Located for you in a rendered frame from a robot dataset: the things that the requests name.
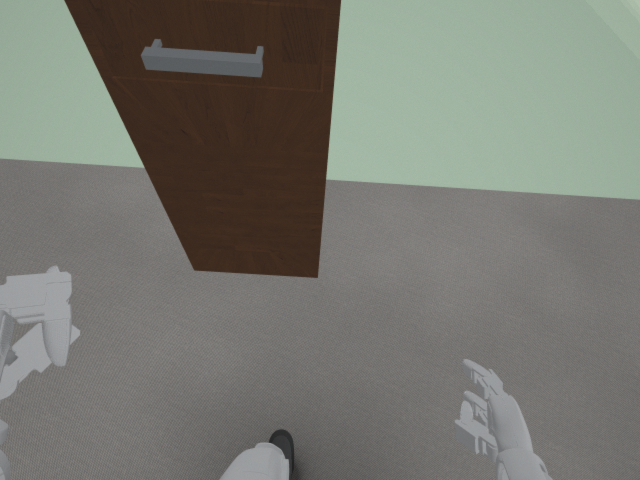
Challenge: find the robot left hand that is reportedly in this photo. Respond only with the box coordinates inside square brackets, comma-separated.
[0, 266, 80, 403]

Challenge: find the handle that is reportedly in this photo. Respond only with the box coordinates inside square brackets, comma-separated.
[141, 39, 264, 77]

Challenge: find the robot right hand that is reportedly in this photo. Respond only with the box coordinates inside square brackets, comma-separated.
[455, 359, 533, 464]

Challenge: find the left robot thigh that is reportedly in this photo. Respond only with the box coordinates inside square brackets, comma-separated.
[220, 447, 289, 480]

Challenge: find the drawer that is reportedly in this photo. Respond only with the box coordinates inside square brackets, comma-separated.
[80, 0, 326, 90]

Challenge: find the cabinet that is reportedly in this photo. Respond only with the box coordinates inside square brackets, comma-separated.
[64, 0, 341, 278]

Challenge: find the right robot forearm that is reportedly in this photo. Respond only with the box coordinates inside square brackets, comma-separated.
[495, 448, 553, 480]

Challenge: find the left robot foot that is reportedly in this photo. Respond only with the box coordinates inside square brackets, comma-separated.
[269, 429, 294, 480]

